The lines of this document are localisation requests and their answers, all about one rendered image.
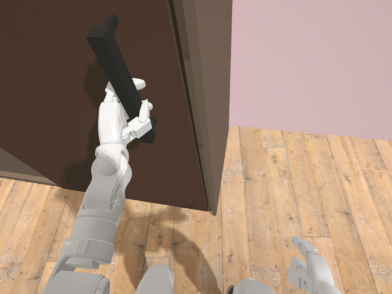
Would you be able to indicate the robot left forearm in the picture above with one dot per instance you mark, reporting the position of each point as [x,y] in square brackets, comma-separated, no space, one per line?
[91,241]

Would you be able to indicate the robot thigh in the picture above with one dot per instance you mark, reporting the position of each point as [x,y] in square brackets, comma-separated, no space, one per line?
[158,279]
[250,286]

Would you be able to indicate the robot right hand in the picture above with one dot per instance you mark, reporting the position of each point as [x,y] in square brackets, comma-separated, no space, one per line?
[316,271]

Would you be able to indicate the left robot thigh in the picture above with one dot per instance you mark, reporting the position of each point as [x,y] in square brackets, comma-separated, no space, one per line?
[158,279]

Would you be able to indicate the robot left hand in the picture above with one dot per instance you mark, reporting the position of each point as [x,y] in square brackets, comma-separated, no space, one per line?
[112,118]

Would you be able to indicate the wardrobe door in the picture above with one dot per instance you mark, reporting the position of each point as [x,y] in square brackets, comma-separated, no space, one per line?
[52,85]
[9,163]

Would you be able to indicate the handle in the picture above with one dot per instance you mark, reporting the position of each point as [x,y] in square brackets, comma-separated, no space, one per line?
[105,47]

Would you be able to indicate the left robot upper arm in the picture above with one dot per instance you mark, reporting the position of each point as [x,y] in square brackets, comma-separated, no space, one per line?
[71,282]

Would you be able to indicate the right robot thigh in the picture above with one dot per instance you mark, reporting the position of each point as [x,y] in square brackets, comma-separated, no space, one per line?
[250,286]

